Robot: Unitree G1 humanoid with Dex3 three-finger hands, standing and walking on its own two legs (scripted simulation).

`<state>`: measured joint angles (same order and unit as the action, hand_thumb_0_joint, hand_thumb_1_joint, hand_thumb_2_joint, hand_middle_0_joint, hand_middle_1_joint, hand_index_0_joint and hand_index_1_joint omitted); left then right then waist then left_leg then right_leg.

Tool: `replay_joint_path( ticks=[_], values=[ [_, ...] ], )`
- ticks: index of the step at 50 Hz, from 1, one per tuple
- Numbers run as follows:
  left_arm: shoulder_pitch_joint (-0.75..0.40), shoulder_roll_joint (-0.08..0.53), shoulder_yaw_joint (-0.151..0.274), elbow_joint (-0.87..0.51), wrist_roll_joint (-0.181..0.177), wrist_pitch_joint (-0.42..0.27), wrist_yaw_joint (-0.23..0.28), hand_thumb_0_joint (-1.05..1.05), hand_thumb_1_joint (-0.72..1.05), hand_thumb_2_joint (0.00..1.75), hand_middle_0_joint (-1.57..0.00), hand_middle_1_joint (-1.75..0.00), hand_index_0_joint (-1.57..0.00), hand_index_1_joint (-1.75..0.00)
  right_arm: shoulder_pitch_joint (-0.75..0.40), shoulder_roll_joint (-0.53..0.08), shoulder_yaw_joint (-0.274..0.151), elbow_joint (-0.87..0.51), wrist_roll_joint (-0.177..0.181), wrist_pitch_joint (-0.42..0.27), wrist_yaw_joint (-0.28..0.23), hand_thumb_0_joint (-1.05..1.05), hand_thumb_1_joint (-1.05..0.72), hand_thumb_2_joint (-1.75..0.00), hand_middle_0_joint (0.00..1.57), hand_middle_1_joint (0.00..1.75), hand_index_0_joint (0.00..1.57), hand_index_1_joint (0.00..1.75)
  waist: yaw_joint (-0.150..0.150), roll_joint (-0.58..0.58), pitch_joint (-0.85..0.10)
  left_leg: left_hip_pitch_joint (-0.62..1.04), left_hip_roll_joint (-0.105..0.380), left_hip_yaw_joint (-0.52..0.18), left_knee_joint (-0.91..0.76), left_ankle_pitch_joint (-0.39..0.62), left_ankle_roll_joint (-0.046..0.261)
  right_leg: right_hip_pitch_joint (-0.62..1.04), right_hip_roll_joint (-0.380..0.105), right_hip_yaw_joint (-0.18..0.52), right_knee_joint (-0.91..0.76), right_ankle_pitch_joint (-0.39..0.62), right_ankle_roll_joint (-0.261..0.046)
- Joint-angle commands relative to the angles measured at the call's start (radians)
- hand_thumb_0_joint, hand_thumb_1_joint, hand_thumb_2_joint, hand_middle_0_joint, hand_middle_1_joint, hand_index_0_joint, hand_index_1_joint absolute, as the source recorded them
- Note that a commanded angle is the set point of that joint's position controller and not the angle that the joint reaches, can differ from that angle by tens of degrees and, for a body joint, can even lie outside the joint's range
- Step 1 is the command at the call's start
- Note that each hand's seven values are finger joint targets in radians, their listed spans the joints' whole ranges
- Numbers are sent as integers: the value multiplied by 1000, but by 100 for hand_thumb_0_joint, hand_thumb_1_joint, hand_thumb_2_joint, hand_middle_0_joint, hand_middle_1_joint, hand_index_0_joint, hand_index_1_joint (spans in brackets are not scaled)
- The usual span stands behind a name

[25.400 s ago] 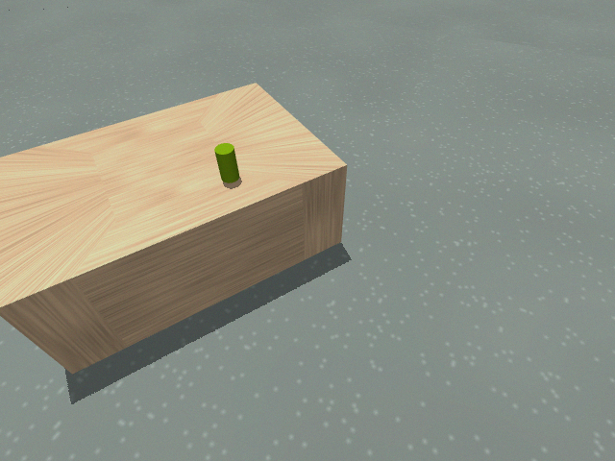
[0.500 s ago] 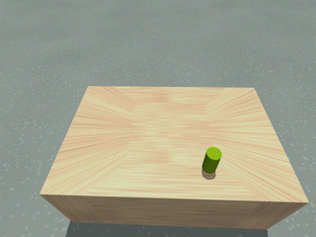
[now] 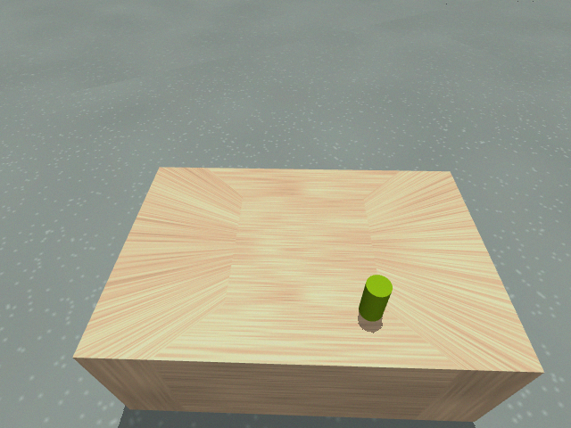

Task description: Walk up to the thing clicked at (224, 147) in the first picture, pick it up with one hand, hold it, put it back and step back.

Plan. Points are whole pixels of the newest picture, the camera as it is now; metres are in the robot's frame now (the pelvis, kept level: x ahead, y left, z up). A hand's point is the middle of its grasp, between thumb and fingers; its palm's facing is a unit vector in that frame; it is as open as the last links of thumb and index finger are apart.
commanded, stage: stand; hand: right
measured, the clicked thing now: (374, 298) +0.50 -0.20 -0.30
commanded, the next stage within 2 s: step back in 1.58 s
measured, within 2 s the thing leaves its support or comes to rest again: neither
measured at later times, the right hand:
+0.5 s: hand out of the picture +0.06 -0.24 -0.16, palm faces -0.03 +0.94 -0.35, open 7.4 cm
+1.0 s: hand out of the picture +0.08 -0.24 -0.15, palm faces -0.02 +0.94 -0.35, open 7.4 cm
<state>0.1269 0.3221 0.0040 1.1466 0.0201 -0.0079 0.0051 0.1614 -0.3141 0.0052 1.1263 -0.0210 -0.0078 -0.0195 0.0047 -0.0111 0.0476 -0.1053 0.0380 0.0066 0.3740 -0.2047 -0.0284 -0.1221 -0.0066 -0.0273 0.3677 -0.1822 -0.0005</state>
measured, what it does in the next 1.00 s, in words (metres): stands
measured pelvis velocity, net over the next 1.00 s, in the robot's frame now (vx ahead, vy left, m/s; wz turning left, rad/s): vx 0.01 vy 0.01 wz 0.00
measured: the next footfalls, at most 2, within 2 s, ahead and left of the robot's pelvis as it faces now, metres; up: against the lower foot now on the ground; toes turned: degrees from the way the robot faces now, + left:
none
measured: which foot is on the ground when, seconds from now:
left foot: down 0.00-1.00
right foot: down 0.00-1.00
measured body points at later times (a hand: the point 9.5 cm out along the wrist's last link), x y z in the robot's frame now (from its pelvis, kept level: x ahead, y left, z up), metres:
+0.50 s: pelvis +0.01 +0.00 +0.00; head +0.01 +0.01 +0.45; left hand +0.07 +0.30 -0.14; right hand +0.06 -0.29 -0.13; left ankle +0.00 +0.14 -0.75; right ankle +0.02 -0.12 -0.75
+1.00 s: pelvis +0.01 +0.01 +0.00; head +0.02 +0.01 +0.45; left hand +0.09 +0.31 -0.14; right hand +0.08 -0.29 -0.13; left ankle +0.00 +0.14 -0.75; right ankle +0.02 -0.12 -0.75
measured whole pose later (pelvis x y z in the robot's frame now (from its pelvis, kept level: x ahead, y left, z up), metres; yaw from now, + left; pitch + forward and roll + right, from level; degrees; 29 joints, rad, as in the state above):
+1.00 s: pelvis +0.01 +0.01 +0.00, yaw +0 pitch -3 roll +0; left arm 0.10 0.34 0.00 1.16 0.01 -0.01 0.00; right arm 0.11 -0.34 0.00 1.15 -0.01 -0.01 -0.01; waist 0.00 -0.01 0.05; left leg -0.08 0.02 0.02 0.32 -0.19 -0.02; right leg -0.10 -0.02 -0.02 0.31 -0.17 0.01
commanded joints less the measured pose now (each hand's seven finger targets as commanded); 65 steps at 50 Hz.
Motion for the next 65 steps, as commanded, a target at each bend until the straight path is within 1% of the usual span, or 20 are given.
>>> replay_joint_path(
  ticks=[1,3,6,12,14,17,19,21,22,27,30,33,36,37,42,46,52,53,57,65],
  values=[
    [-45,204,39,-41,0,-18,8,0,90,90,-20,-30,-20,-30,-35,-203,-38,-36,-2,-18,-7,0,-90,-90,20,30,20,30,-4,-7,-6,-44,82,-74,-90,40,37,-7,-107,117,-105,-15,-15],
    [-46,207,40,-37,-1,-19,7,0,90,90,-20,-30,-20,-30,-47,-209,-40,-32,-4,-18,-7,0,-90,-90,20,30,20,30,-1,18,-13,-36,84,-74,-90,29,38,-6,-107,117,-106,-8,-15],
    [-52,209,39,-32,0,-20,8,0,90,90,-20,-30,-20,-30,-48,-207,-40,-28,-2,-16,-4,0,-90,-90,20,30,20,30,-2,3,-12,-39,82,-71,-93,25,39,-4,-107,116,-115,-16,-12],
    [-51,210,34,-28,-2,-20,7,0,90,90,-20,-30,-20,-30,-56,-215,-39,-23,0,-17,-2,0,-90,-90,20,30,20,30,-2,8,-25,-19,90,-72,-100,52,37,-3,-112,115,-107,13,-13],
    [-55,213,34,-27,-3,-19,8,0,90,90,-20,-30,-20,-30,-55,-210,-37,-20,-1,-15,-2,0,-90,-90,20,30,20,30,-4,1,-13,-28,85,-70,-101,42,35,-9,-108,114,-111,0,-11],
    [-49,215,32,-29,-4,-20,7,0,90,90,-20,-30,-20,-30,-54,-213,-35,-18,1,-16,0,0,-90,-90,20,30,20,30,-1,23,-30,-27,88,-69,-105,58,36,11,-112,113,-101,31,-14],
    [-47,213,31,-28,-3,-21,8,0,90,90,-20,-30,-20,-30,-63,-222,-37,-22,0,-17,-1,0,-90,-90,20,30,20,30,-2,12,-44,-13,94,-70,-101,86,39,13,-115,110,-97,67,-14],
    [-48,214,30,-29,-3,-22,9,0,90,90,-20,-30,-20,-30,-63,-223,-37,-22,2,-16,0,0,-90,-90,20,30,20,30,-5,8,-42,-11,93,-69,-100,99,39,13,-114,107,-100,71,-11],
    [-48,215,30,-30,-4,-22,9,0,90,90,-20,-30,-20,-30,-61,-227,-38,-20,1,-16,-2,0,-90,-90,20,30,20,30,-6,6,-48,-2,95,-67,-95,107,41,17,-119,111,-96,100,-13],
    [-54,217,30,-33,-7,-22,9,0,90,90,-20,-30,-20,-30,-61,-225,-35,-18,2,-16,-1,0,-90,-90,20,30,20,30,-4,16,-57,-7,97,-66,-100,155,39,39,-121,103,-84,153,-11],
    [-51,212,29,-29,-9,-19,7,0,90,90,-20,-30,-20,-30,-66,-229,-34,-18,5,-18,-2,0,-90,-90,20,30,20,30,-3,28,-46,-8,96,-66,-105,143,39,39,-120,101,-87,142,-9],
    [-48,220,31,-28,-8,-19,7,0,90,90,-20,-30,-20,-30,-69,-231,-37,-19,6,-17,0,0,-90,-90,20,30,20,30,-2,7,-41,-1,97,-73,-113,132,36,30,-116,94,-90,111,-8],
    [-53,215,31,-32,-9,-20,7,0,90,90,-20,-30,-20,-30,-73,-231,-35,-21,5,-18,1,0,-90,-90,20,30,20,30,-3,17,-41,1,96,-72,-111,135,35,25,-119,97,-94,112,-8],
    [-49,212,29,-35,-6,-21,6,0,90,90,-20,-30,-20,-30,-77,-238,-37,-24,4,-19,0,0,-90,-90,20,30,20,30,-3,24,-51,6,99,-68,-102,135,40,30,-124,102,-96,132,-9],
    [-60,218,32,-40,-7,-22,8,0,90,90,-20,-30,-20,-30,-79,-235,-40,-27,4,-18,1,0,-90,-90,20,30,20,30,-5,8,-73,18,102,-68,-97,193,38,49,-127,94,-84,179,-9],
    [-58,221,31,-46,-7,-22,7,0,90,90,-20,-30,-20,-30,-83,-238,-39,-30,5,-20,0,0,-90,-90,20,30,20,30,-5,22,-69,14,101,-68,-102,194,39,53,-127,92,-84,192,-8],
    [-57,222,32,-43,-10,-19,6,0,90,90,-20,-30,-20,-30,-82,-233,-37,-27,6,-21,2,0,-90,-90,20,30,20,30,-3,18,-52,7,100,-74,-119,180,32,47,-123,87,-88,151,-8],
    [-60,223,33,-46,-9,-19,8,0,90,90,-20,-30,-20,-30,-86,-243,-41,-30,5,-20,1,0,-90,-90,20,30,20,30,-4,15,-56,12,101,-70,-111,177,39,45,-127,91,-92,153,-9],
    [-58,225,32,-49,-9,-21,7,0,90,90,-20,-30,-20,-30,-84,-237,-40,-30,5,-19,3,0,-90,-90,20,30,20,30,-5,12,-56,15,99,-73,-113,168,34,36,-125,89,-96,129,-8],
    [-53,229,32,-57,-10,-22,6,0,90,90,-20,-30,-20,-30,-81,-240,-41,-32,7,-19,5,0,-90,-90,20,30,20,30,-7,15,-62,12,99,-70,-107,158,39,45,-131,95,-97,148,-14]
  ],
)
